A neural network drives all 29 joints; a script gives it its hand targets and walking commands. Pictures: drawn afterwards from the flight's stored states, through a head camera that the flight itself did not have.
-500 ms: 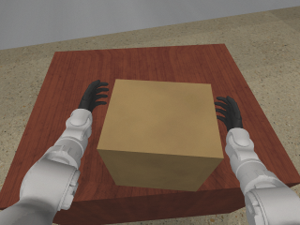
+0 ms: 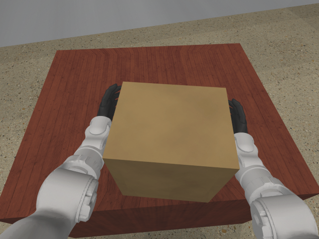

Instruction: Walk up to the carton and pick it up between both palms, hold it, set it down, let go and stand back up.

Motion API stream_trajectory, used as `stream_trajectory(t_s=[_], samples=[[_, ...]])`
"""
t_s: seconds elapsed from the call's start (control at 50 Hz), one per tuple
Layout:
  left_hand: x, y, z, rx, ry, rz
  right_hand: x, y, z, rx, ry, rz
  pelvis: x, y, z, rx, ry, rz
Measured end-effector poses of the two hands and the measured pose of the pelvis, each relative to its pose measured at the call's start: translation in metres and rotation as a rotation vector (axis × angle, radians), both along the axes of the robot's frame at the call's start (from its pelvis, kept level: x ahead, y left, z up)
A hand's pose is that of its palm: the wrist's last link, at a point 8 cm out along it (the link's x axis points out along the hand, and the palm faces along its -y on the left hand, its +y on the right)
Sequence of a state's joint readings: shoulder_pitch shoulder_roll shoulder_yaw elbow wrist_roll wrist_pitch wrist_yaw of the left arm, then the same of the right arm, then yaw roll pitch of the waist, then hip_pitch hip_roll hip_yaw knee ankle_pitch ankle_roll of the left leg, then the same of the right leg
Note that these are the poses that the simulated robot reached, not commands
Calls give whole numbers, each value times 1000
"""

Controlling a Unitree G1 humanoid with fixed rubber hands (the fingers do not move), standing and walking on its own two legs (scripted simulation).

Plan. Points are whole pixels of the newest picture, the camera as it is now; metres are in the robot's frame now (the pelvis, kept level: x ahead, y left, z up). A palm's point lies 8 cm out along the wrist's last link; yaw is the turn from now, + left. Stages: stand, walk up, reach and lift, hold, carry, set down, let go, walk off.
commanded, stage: reach and lift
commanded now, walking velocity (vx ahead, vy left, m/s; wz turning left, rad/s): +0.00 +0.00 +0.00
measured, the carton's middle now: (169, 147) +0.35 -0.01 +0.01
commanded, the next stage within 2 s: none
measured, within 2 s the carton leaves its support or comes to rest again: leaves its support in 1.24 s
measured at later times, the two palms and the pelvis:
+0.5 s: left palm (108, 115) +0.43 +0.15 +0.05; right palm (234, 129) +0.39 -0.18 +0.03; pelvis +0.00 +0.00 +0.00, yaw +0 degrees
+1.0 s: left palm (107, 116) +0.42 +0.15 +0.05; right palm (233, 127) +0.39 -0.18 +0.04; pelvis +0.00 +0.00 +0.01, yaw +0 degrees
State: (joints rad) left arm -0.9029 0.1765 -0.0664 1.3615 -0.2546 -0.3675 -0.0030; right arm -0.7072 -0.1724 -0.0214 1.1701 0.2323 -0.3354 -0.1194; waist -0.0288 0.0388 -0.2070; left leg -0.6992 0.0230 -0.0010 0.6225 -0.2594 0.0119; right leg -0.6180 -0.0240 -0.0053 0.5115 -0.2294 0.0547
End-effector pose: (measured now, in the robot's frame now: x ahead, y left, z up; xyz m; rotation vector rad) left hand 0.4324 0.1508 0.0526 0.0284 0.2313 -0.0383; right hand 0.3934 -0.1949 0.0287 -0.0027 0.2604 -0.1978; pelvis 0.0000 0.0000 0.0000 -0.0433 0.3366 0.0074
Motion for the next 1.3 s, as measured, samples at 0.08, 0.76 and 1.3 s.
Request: stream_trajectory(t_s=[0.08,0.76,1.3], samples=[[0,-1,0,-13,-1,8,0,5,1,9,-13,-3,0,0,0,0,0,0],[-5,-5,1,-13,-17,24,-2,13,4,19,-35,-2,-3,1,0,-2,-8,0],[-12,-1,14,21,-129,11,-5,17,17,-38,-94,18,8,0,10,0,-49,2]])
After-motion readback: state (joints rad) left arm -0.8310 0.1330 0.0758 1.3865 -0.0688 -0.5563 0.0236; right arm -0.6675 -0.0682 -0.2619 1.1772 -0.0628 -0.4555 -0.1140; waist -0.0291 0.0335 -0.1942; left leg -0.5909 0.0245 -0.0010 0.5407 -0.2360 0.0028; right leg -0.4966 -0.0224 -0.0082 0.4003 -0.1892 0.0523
